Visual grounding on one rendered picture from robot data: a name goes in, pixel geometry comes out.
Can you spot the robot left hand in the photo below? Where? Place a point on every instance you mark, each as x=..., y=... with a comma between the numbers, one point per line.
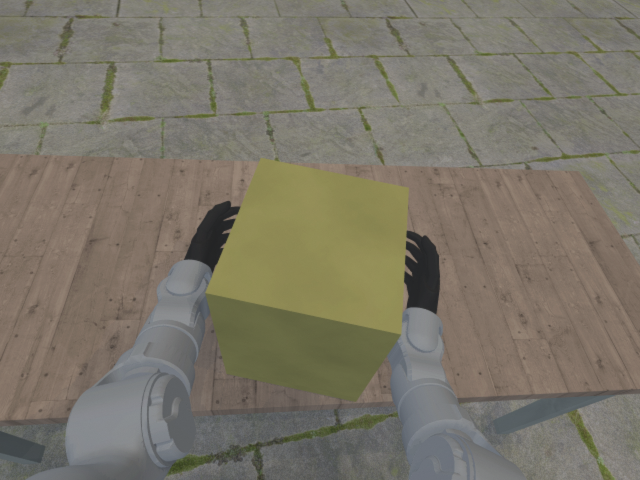
x=207, y=242

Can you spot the robot right forearm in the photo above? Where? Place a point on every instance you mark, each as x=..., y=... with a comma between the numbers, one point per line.
x=426, y=403

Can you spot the robot right upper arm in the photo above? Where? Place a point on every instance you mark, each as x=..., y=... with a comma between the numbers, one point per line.
x=448, y=456

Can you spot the table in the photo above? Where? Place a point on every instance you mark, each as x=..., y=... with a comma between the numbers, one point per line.
x=539, y=295

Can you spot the robot right hand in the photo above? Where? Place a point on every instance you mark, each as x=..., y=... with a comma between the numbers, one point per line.
x=423, y=288

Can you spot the carton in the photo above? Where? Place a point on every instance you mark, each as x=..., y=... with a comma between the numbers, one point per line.
x=308, y=290

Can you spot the robot left upper arm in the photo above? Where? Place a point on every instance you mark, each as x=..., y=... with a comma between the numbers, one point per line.
x=133, y=429

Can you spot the robot left forearm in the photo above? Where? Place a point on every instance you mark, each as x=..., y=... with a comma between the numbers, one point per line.
x=171, y=338

